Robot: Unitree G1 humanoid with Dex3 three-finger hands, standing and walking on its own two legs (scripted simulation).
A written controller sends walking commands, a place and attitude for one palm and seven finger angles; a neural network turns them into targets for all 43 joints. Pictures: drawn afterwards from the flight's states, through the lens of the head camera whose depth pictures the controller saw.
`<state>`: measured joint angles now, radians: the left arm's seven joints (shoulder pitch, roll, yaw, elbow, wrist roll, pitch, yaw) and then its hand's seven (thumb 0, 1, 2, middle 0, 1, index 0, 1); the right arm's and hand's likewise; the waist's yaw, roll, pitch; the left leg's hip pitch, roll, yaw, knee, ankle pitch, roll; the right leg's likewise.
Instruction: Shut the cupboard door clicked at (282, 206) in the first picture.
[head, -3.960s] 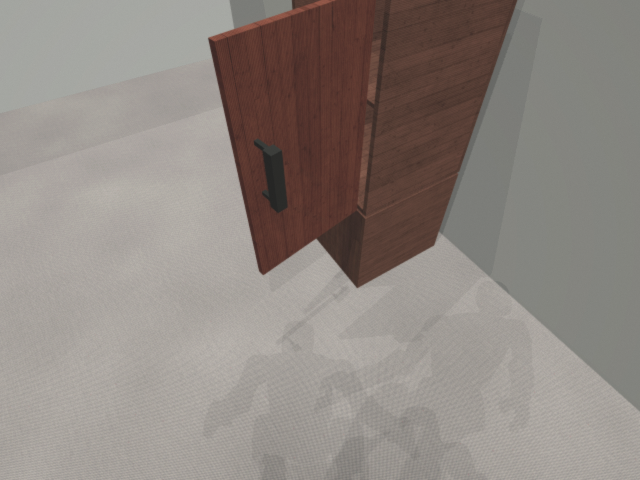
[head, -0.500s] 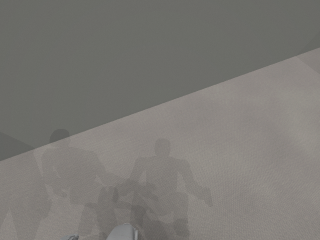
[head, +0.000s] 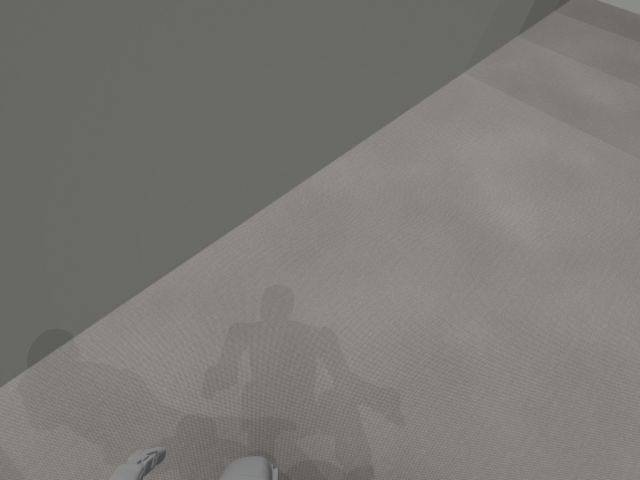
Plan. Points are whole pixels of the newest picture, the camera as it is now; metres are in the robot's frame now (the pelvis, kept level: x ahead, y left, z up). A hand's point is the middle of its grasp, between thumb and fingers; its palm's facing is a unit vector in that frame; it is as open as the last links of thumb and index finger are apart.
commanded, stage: walk around to get in front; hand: left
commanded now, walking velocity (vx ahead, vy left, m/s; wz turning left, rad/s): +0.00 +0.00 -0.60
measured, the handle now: out of the picture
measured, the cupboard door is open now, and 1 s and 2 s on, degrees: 100 100 100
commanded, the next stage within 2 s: walk to a spot facing it in 1.32 s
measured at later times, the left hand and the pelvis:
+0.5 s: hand (223, 416) +0.21 +0.16 -0.15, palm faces -0.31 -0.93 -0.20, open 7.4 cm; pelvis +0.05 -0.01 +0.01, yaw -19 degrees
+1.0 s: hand (305, 317) +0.38 +0.06 -0.16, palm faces -0.56 -0.81 -0.15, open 7.4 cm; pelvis +0.21 -0.07 +0.01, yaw -36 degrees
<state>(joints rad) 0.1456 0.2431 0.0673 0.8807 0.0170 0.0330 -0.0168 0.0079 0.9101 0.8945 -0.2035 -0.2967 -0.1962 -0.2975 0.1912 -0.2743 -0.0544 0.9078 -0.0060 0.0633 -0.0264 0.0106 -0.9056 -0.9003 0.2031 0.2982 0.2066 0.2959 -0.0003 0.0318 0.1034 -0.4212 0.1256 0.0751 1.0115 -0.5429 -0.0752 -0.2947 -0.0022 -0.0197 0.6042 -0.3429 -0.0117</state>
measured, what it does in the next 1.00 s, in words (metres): walks ahead, turning right: left foot, then right foot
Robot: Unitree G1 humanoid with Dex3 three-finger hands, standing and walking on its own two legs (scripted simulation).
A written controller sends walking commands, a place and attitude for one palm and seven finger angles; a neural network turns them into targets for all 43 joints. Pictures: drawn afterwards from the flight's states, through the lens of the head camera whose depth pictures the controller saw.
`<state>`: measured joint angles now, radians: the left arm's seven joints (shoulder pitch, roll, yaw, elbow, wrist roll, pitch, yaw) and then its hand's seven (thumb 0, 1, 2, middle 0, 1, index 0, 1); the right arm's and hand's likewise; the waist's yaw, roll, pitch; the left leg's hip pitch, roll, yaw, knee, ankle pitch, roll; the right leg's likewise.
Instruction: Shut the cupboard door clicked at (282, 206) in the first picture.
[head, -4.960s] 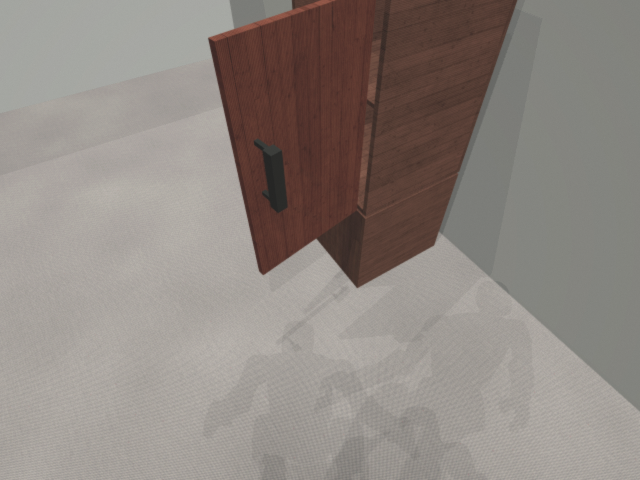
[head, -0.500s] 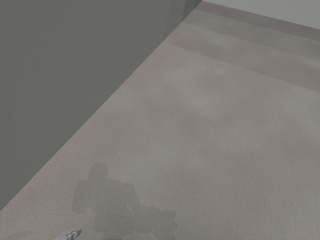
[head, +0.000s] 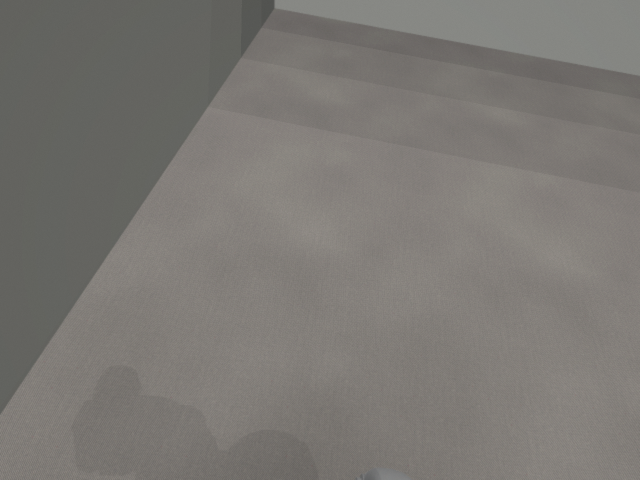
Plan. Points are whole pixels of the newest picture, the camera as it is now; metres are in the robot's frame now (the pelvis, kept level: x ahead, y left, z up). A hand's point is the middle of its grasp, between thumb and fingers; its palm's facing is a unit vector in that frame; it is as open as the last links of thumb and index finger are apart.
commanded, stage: walk around to get in front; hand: left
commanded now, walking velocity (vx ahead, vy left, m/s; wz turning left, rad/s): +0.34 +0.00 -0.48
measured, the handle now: out of the picture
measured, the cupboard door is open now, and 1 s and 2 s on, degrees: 100 100 100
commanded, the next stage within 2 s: walk to a spot facing it in 0.32 s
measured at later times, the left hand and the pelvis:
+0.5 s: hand (247, 369) +0.30 +0.13 -0.17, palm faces -0.15 -0.97 -0.18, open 7.2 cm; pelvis +0.22 -0.05 +0.00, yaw -10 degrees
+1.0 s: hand (260, 310) +0.40 +0.12 -0.16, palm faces +0.13 -0.96 -0.25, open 7.4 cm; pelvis +0.32 -0.09 -0.01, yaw +6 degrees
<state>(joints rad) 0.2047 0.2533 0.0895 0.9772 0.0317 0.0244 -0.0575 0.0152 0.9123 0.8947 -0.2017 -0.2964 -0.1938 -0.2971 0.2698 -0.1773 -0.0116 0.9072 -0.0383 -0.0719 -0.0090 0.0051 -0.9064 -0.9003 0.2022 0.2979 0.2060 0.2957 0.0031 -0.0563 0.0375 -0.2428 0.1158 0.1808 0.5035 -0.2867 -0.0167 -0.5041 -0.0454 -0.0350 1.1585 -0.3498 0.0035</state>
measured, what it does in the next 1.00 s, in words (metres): walks ahead: right foot, then left foot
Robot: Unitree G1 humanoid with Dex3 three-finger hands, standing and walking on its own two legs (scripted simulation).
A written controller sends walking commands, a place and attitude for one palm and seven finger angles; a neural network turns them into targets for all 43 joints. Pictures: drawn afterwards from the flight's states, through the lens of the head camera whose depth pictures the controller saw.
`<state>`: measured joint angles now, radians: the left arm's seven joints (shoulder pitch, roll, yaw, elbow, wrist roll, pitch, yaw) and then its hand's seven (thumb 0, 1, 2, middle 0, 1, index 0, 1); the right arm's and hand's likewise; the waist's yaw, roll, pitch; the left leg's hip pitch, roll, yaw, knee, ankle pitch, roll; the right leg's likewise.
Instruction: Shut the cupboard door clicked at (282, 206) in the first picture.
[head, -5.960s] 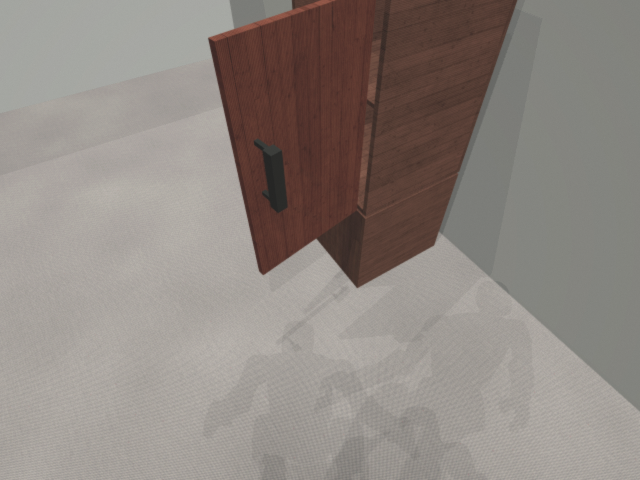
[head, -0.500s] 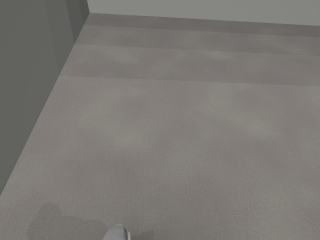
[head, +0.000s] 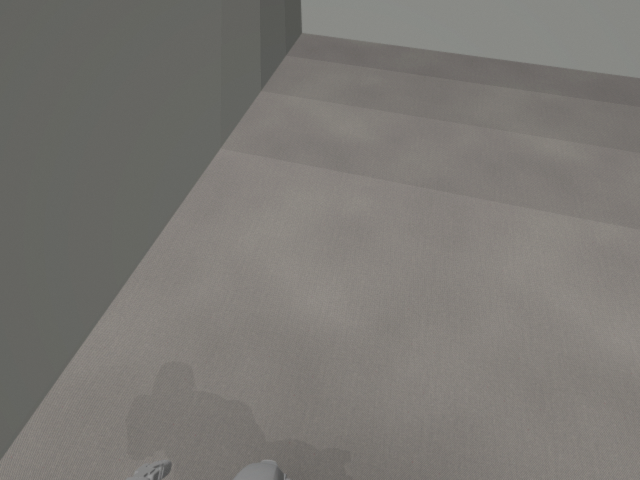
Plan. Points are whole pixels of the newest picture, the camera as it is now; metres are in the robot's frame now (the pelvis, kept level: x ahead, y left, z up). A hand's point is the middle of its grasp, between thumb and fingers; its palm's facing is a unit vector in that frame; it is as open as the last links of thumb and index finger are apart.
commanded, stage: walk to a spot facing it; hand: left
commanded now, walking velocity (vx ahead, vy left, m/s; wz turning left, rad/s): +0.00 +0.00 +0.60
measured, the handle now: out of the picture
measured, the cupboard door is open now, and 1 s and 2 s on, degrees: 100 100 100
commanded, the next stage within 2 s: none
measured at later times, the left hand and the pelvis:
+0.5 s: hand out of the picture +0.07 +0.20 -0.16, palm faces +0.35 -0.89 -0.30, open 7.4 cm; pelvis +0.05 -0.04 -0.01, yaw +19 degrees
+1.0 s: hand out of the picture +0.00 +0.17 -0.17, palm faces +0.63 -0.75 -0.22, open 7.4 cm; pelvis +0.06 -0.05 +0.01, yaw +37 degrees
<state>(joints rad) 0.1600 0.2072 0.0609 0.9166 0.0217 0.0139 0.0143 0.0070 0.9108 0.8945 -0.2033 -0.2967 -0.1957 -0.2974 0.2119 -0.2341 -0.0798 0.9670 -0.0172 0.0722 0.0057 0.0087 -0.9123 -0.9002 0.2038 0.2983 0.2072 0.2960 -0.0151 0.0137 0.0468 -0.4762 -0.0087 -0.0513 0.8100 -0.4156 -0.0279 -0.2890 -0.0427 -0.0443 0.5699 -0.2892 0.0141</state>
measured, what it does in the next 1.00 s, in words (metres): steps on the spot, turning left: left foot, then right foot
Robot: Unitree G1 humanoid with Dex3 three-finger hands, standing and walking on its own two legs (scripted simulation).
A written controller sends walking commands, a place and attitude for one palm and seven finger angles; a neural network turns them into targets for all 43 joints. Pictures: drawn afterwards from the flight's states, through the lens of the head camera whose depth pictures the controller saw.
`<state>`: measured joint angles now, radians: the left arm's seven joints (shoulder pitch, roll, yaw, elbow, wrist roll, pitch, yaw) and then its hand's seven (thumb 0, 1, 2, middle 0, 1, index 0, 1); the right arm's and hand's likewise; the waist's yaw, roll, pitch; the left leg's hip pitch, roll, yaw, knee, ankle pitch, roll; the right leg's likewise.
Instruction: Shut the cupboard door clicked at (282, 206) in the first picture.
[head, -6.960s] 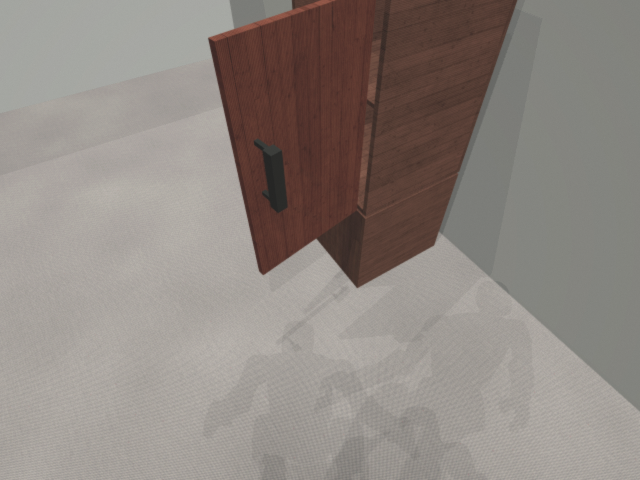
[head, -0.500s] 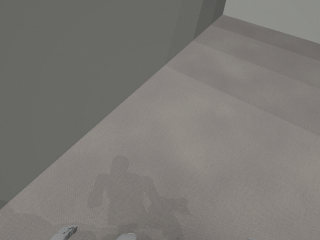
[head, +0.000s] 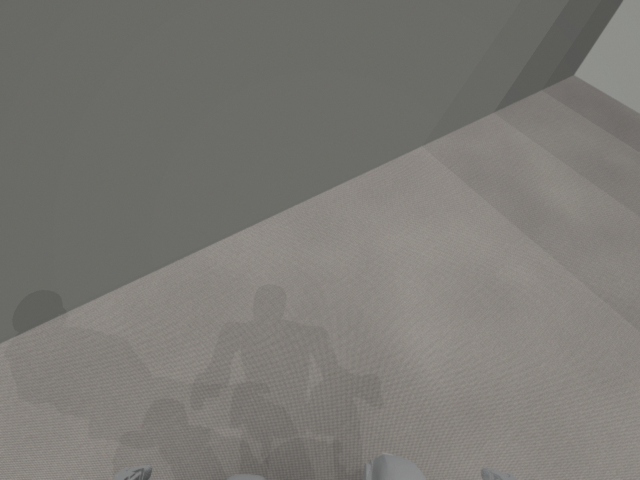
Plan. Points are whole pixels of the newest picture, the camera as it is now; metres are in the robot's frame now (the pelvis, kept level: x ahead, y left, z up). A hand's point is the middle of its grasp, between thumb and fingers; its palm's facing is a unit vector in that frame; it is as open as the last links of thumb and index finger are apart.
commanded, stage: walk to a spot facing it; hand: left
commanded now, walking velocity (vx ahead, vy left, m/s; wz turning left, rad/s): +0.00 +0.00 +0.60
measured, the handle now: out of the picture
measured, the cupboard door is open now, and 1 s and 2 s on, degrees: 100 100 100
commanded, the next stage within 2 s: none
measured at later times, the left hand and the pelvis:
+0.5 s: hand out of the picture +0.01 +0.16 -0.17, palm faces +0.30 -0.93 -0.21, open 7.4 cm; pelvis +0.01 -0.04 +0.00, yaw +17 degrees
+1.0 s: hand out of the picture +0.01 +0.16 -0.15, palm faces +0.54 -0.79 -0.29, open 7.4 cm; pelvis +0.03 -0.08 +0.00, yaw +35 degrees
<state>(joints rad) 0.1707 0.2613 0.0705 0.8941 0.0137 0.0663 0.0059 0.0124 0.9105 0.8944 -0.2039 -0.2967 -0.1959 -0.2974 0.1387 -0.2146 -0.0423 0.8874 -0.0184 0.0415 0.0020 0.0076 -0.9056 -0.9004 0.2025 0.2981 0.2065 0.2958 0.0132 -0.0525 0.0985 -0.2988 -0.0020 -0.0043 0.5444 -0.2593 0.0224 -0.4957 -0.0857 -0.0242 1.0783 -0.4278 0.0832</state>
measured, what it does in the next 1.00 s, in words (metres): steps on the spot, turning left: right foot, then left foot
